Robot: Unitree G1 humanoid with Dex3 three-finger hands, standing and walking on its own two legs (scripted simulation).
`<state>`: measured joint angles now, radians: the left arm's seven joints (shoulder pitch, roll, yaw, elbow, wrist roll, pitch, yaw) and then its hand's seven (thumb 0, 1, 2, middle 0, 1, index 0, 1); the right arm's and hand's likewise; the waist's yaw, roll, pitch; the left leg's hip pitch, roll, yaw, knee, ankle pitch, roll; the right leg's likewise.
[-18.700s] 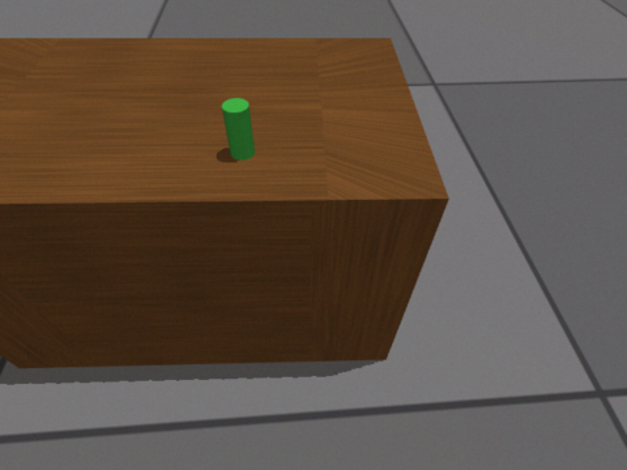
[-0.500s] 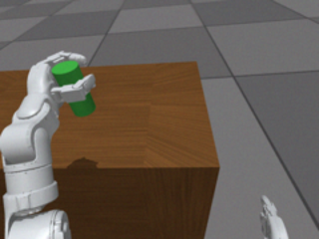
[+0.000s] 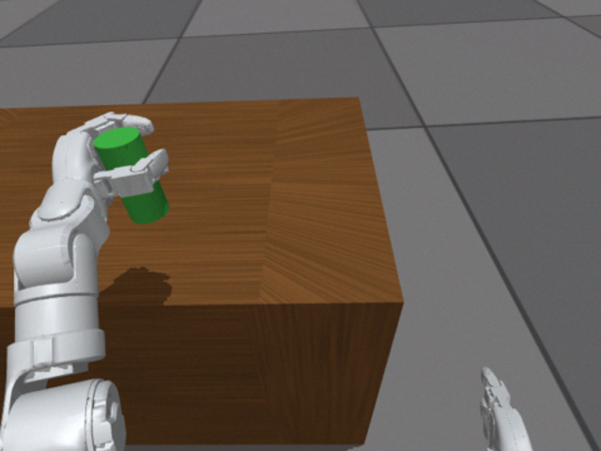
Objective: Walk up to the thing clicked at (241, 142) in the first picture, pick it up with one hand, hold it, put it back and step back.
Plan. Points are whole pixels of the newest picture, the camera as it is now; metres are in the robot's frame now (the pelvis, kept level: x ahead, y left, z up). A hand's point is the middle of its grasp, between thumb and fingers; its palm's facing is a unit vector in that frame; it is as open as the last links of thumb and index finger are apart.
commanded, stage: crouch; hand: left
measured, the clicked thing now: (134, 177) +0.39 +0.21 +0.21
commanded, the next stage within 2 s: lower in 0.92 s
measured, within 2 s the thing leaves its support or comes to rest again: neither
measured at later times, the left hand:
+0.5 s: hand (142, 167) +0.45 +0.22 +0.18, palm faces +0.24 -0.97 +0.01, open 6.8 cm
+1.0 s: hand (144, 171) +0.47 +0.23 +0.16, palm faces +0.25 -0.97 +0.01, open 6.8 cm
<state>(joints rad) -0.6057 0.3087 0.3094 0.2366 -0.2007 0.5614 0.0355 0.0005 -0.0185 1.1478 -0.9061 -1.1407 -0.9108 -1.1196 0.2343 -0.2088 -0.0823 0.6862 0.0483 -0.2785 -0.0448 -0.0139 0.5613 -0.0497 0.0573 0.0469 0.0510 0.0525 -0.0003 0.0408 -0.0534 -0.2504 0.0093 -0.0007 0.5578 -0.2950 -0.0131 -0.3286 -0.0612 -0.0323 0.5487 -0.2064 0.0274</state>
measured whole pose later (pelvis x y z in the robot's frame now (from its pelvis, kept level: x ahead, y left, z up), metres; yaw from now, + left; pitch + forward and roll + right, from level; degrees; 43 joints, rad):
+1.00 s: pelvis +0.03 +0.00 +0.00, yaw -1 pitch +6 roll -1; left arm -0.69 0.42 0.36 0.79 -0.15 -0.01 -0.04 0.00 -0.02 1.15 -0.91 -1.13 -0.92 -1.11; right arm 0.24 -0.21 -0.05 0.58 0.03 -0.19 -0.07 -0.01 0.55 -0.05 0.06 0.05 0.05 0.05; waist -0.06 0.02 -0.07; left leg -0.35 0.03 0.00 0.58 -0.33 -0.01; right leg -0.42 -0.04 -0.03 0.53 -0.21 0.03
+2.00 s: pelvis +0.02 +0.00 -0.03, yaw -1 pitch +15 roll -1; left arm -0.74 0.49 0.41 0.98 -0.14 -0.24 -0.11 0.00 -0.03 1.16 -0.92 -1.12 -0.93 -1.09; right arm 0.28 -0.22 -0.02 0.36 0.01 -0.09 -0.04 -0.01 0.54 -0.05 0.06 0.05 0.05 0.05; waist -0.12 -0.01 -0.11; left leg -0.68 0.04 -0.01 0.87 -0.44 -0.02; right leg -0.74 -0.03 -0.04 0.80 -0.31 0.02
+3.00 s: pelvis +0.01 +0.01 -0.04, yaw -1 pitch +16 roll -2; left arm -0.74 0.50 0.44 0.98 -0.12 -0.26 -0.09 -0.01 -0.41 0.27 -0.41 -0.36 -0.43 -0.35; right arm 0.34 -0.23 -0.03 0.21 -0.01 -0.04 -0.02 -0.01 0.53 -0.05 0.06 0.05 0.06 0.05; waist -0.14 -0.01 -0.11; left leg -0.75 0.04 -0.01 0.94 -0.47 -0.01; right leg -0.81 -0.04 -0.03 0.86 -0.33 0.03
